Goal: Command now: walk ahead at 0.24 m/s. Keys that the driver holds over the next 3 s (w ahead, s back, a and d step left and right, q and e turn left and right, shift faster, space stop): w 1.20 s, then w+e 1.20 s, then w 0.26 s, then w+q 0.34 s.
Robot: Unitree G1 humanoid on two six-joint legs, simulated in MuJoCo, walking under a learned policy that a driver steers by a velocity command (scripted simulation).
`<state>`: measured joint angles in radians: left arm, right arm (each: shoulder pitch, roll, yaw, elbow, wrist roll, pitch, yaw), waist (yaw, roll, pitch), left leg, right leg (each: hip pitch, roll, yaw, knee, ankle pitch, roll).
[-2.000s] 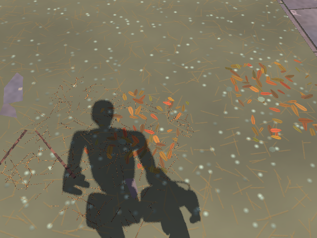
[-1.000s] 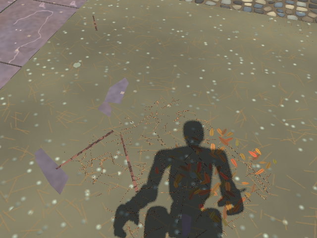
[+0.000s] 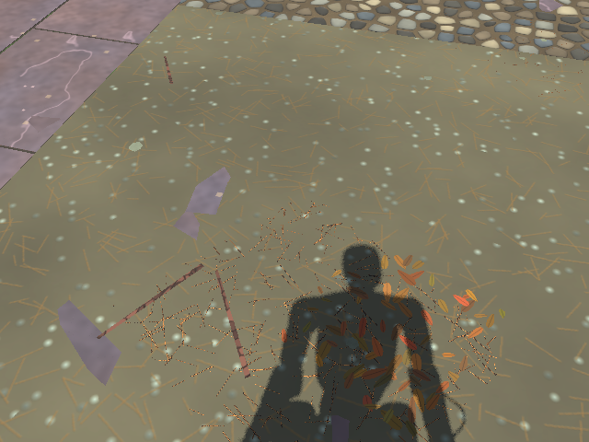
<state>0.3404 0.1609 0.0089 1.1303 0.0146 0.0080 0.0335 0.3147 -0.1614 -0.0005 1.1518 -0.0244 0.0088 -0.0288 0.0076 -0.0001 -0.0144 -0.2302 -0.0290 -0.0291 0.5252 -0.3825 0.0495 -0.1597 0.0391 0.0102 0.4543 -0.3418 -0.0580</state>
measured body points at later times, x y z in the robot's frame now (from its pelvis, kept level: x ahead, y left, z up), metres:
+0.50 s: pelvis +0.19 +0.03 -0.01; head +0.22 +0.04 +0.44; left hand +0.36 +0.25 -0.14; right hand +0.05 -0.18 -0.14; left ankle +0.03 +0.11 -0.74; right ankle +0.34 -0.07 -0.71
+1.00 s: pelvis +0.47 +0.01 +0.00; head +0.50 +0.00 +0.45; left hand +0.38 +0.23 -0.14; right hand +0.64 -0.21 -0.13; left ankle +0.65 +0.14 -0.70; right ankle +0.37 -0.05 -0.74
